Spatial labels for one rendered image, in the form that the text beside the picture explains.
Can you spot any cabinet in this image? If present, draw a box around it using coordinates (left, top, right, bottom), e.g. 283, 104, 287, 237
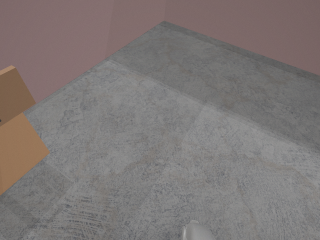
0, 112, 50, 195

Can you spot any drawer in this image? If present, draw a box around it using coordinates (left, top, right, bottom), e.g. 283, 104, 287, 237
0, 65, 36, 127

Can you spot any robot right thigh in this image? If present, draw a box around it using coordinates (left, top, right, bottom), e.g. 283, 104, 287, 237
181, 222, 215, 240

